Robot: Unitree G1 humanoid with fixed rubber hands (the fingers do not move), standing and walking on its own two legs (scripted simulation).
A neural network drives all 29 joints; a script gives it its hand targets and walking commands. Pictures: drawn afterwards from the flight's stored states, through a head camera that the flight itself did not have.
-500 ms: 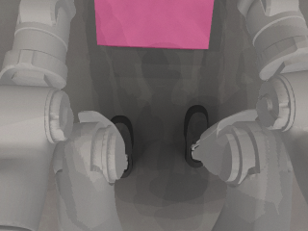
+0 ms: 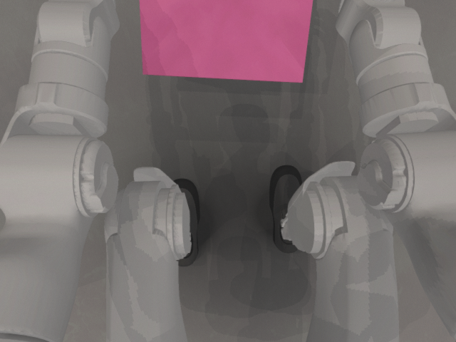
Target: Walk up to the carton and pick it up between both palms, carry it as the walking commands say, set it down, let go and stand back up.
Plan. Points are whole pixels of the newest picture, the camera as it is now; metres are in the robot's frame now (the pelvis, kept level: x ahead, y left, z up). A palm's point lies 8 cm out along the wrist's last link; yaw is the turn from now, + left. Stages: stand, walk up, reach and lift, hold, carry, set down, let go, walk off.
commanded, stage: reach and lift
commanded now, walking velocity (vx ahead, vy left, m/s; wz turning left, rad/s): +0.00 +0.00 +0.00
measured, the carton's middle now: out of the picture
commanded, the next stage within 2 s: none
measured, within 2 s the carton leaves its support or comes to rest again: neither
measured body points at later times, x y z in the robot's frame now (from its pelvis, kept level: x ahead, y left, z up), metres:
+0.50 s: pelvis +0.01 -0.01 +0.04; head +0.35 +0.01 +0.33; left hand +0.57 +0.15 -0.09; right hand +0.56 -0.15 -0.08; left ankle +0.11 +0.12 -0.33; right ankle +0.13 -0.13 -0.33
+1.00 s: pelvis +0.01 +0.00 +0.09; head +0.32 +0.01 +0.41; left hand +0.55 +0.15 -0.01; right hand +0.54 -0.15 -0.01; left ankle +0.11 +0.12 -0.33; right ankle +0.13 -0.13 -0.33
